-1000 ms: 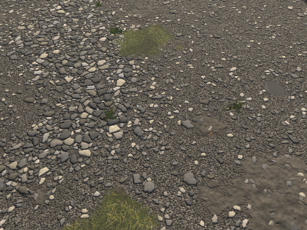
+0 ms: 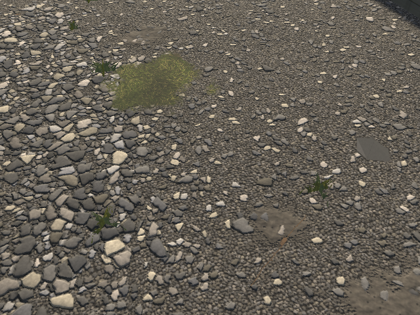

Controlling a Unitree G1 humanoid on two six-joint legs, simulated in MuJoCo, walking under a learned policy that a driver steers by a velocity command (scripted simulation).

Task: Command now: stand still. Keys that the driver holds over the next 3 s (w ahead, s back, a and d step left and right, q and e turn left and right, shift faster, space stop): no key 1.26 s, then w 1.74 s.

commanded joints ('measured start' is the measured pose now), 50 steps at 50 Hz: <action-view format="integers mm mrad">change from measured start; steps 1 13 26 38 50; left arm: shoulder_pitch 26 93 116 132 150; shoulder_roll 83 55 28 16 7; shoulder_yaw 14 8 8 7 7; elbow -7 63 93 101 102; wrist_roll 0 4 3 3 4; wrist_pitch -8 2 7 9 8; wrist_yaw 4 9 11 12 12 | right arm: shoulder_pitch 83 54 57 74 86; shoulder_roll -68 -58 -34 -18 -9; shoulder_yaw -13 -5 2 4 3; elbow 13 74 114 130 133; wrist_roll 2 4 3 2 3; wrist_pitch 1 11 10 10 8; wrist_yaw -8 -18 -22 -25 -25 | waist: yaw -3 7 14 15 16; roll -21 -12 -14 -13 -12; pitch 28 64 86 91 93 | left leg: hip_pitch -33 -37 -64 -71 -72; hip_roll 138 146 147 145 145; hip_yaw -122 -121 -122 -119 -117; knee -74 -78 -85 -82 -79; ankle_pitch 116 91 64 53 55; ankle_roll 8 3 -2 -3 -4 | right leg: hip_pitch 33 46 53 44 39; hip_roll -136 -125 -118 -115 -114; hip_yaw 146 143 142 145 146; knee -76 -101 -117 -124 -124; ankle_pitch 176 128 68 34 32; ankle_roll -40 -32 -28 -27 -28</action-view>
